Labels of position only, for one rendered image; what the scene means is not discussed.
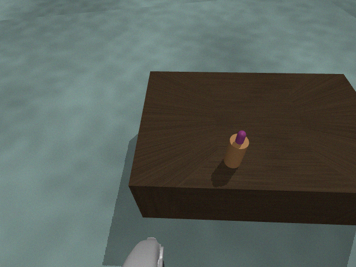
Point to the bottle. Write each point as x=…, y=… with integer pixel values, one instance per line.
x=236, y=149

